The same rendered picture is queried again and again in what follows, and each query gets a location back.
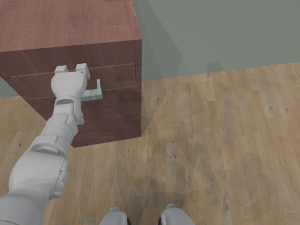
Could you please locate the cabinet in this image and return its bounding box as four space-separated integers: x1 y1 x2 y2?
0 0 142 148

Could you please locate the left robot hand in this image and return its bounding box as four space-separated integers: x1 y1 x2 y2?
51 63 90 125

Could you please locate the left robot upper arm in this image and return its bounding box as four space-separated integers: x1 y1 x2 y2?
0 150 69 225

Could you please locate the robot thigh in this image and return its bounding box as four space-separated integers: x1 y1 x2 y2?
161 208 195 225
99 211 128 225

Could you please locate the left robot forearm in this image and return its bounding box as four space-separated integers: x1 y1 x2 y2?
8 96 81 191

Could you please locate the handle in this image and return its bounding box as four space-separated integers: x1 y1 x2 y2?
80 79 103 102

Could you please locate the left robot thigh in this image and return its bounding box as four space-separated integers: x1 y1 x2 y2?
99 211 128 225

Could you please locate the right robot thigh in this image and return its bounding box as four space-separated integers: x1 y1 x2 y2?
161 208 195 225

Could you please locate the drawer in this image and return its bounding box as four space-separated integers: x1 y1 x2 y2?
11 63 135 99

